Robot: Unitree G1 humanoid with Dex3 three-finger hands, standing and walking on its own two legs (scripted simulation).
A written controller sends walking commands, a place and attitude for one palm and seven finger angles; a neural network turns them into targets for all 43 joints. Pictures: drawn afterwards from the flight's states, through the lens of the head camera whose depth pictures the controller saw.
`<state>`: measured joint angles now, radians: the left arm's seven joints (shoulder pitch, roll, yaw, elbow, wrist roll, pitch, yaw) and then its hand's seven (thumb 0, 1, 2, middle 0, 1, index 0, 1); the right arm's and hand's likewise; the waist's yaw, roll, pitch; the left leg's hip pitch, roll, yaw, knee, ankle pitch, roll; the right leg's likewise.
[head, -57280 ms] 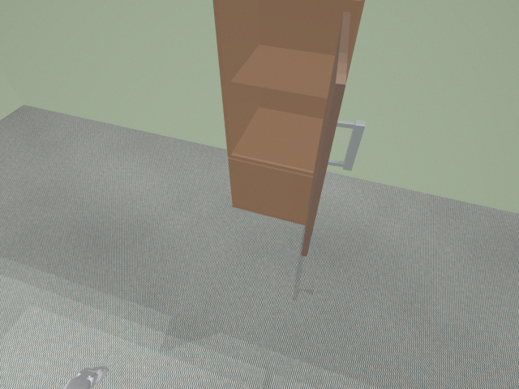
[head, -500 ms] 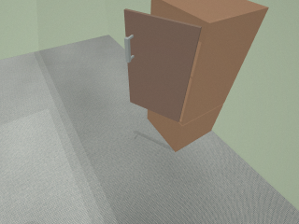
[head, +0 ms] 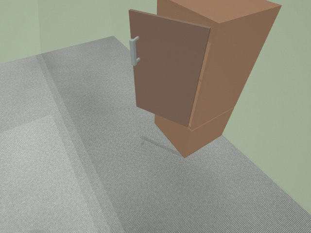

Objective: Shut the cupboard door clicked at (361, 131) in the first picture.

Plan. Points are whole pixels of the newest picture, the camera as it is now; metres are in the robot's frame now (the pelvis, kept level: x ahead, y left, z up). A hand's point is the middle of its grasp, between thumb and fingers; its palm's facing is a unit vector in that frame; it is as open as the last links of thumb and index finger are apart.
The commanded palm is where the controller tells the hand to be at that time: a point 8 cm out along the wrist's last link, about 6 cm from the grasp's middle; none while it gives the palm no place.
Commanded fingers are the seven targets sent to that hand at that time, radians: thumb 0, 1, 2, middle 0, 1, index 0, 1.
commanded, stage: look to check the result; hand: left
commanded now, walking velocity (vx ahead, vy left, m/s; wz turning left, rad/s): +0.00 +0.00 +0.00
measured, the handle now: (135, 51) +0.90 +0.14 +0.01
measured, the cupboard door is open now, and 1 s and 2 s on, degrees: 28 28 28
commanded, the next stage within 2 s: walk to a spot facing it in 0.14 s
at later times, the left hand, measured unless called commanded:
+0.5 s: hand out of the picture +0.00 +0.18 -0.19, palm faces +0.12 -0.97 -0.20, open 7.4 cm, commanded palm none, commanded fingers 0.00 0.90 0.90 -0.20 -0.30 -0.20 -0.30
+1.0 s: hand out of the picture +0.03 +0.23 -0.16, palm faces +0.36 -0.89 -0.28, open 7.4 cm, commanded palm none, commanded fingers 0.00 0.90 0.90 -0.20 -0.30 -0.20 -0.30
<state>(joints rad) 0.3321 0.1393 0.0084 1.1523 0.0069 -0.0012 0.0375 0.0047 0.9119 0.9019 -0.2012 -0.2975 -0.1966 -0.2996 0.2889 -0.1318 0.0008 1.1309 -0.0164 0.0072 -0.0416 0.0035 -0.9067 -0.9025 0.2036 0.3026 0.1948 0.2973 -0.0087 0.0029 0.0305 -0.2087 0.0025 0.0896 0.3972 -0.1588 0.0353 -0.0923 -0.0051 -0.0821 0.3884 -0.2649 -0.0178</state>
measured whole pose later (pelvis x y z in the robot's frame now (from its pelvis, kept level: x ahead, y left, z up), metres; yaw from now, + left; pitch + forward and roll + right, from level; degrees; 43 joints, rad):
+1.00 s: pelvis -0.01 -0.02 +0.00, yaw +23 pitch +3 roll -2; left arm 0.10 0.25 0.07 0.87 0.02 0.05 0.02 0.01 0.91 0.90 -0.20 -0.30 -0.20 -0.30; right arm 0.22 -0.24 -0.08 0.94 -0.04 0.05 -0.01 0.00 -0.90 -0.90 0.21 0.30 0.20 0.30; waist -0.05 0.03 0.07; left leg -0.39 -0.09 -0.18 0.42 -0.07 0.03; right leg -0.37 0.00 0.03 0.76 -0.41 0.05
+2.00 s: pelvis +0.06 +0.01 -0.01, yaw +59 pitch +1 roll +0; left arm 0.15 0.21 0.05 0.83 0.03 -0.03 -0.01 0.01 0.91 0.90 -0.20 -0.30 -0.20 -0.30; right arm 0.34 -0.23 -0.07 1.00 -0.03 0.04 0.00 0.01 -0.90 -0.90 0.21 0.30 0.20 0.30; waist -0.05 0.04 0.05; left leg -0.35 -0.05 -0.10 0.91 -0.49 0.02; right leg -0.33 -0.04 -0.10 0.58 -0.28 -0.01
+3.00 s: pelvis +0.14 +0.37 -0.02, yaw +76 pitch +0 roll +0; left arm 0.18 0.14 0.04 0.95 0.02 0.02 -0.01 0.01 0.91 0.90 -0.20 -0.30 -0.20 -0.30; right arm 0.37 -0.14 -0.02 1.08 -0.02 -0.02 -0.05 0.01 -0.90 -0.90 0.21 0.30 0.20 0.30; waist -0.03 0.01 0.09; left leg -0.05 -0.04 0.14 0.55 -0.46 0.06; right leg -0.37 0.02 -0.08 0.62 -0.25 -0.05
